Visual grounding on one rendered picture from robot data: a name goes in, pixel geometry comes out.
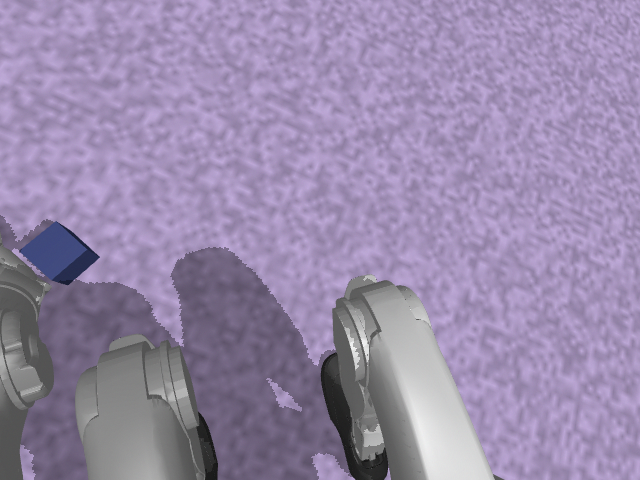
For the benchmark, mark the left robot hand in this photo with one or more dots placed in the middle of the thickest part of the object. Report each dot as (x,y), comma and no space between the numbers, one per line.
(43,283)

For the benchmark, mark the right robot foot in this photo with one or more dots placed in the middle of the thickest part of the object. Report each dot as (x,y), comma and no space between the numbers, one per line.
(339,413)

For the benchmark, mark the left robot arm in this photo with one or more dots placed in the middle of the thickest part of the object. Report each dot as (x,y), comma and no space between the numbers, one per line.
(26,368)

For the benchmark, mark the left robot foot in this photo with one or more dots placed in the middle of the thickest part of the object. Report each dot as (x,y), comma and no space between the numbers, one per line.
(207,448)

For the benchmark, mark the cube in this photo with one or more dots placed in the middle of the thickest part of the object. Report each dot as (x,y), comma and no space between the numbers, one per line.
(59,254)

